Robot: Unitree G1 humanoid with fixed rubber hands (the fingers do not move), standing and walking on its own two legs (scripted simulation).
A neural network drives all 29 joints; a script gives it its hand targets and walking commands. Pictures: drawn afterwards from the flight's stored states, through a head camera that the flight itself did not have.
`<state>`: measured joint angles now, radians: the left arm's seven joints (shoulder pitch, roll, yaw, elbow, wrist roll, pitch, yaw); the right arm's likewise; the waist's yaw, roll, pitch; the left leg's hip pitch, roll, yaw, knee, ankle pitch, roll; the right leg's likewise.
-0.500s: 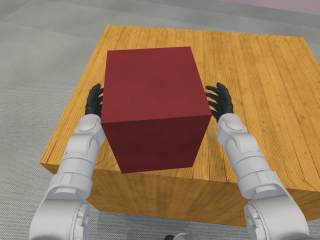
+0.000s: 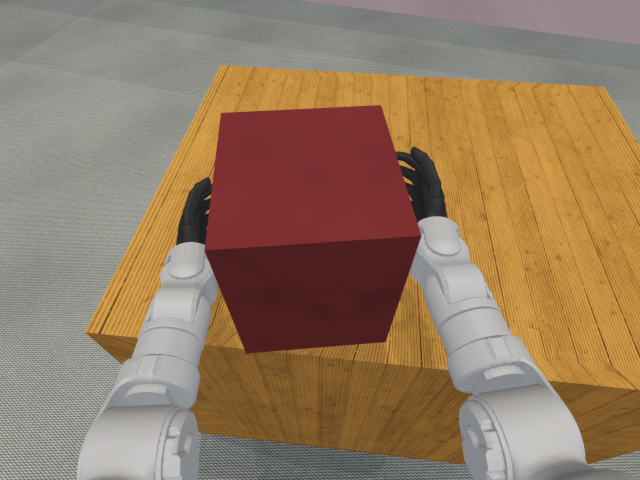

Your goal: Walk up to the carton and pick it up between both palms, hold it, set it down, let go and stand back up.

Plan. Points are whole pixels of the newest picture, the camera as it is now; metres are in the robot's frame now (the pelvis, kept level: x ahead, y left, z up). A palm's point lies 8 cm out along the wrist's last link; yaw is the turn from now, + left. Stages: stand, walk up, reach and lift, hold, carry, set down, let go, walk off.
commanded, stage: reach and lift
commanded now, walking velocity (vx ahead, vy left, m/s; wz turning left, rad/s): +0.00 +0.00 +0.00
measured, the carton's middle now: (309, 236) +0.41 +0.01 +0.06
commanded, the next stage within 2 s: none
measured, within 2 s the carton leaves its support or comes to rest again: leaves its support in 1.74 s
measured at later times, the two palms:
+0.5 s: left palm (194, 243) +0.39 +0.16 +0.07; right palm (425, 229) +0.39 -0.13 +0.09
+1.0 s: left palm (194, 244) +0.39 +0.16 +0.07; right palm (425, 230) +0.39 -0.13 +0.09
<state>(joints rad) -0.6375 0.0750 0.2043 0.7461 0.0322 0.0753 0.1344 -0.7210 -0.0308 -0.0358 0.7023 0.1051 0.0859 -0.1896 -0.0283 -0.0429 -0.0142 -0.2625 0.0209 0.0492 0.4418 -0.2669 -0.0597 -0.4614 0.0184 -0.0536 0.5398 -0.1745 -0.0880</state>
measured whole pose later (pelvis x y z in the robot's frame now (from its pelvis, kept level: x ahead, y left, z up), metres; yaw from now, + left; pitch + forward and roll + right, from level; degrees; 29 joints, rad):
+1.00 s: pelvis +0.01 +0.01 +0.00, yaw +0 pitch +2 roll +2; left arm -0.66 0.02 0.26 0.95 0.13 -0.06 0.15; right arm -0.68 0.03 -0.21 0.85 -0.03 -0.05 -0.12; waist -0.03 0.00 -0.03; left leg -0.19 0.02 0.05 0.44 -0.28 -0.05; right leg -0.38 0.02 -0.05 0.51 -0.17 -0.07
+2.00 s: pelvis +0.00 +0.02 +0.00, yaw +0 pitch +2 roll +2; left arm -0.65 0.02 0.19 0.64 0.13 0.16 0.14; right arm -0.62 0.02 -0.17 0.71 0.03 -0.04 -0.15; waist -0.03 -0.06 -0.07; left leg -0.20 0.02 0.05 0.44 -0.28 -0.04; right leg -0.37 0.02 -0.05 0.49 -0.16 -0.07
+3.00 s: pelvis -0.01 +0.03 +0.00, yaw +0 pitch -6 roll +1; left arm -0.83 0.10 0.23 0.66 0.17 0.57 0.09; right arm -0.94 -0.06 -0.08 0.88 0.14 0.34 -0.20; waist -0.03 -0.06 -0.06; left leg -0.05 0.02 0.05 0.44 -0.28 -0.03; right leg -0.21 0.02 -0.05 0.47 -0.15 -0.06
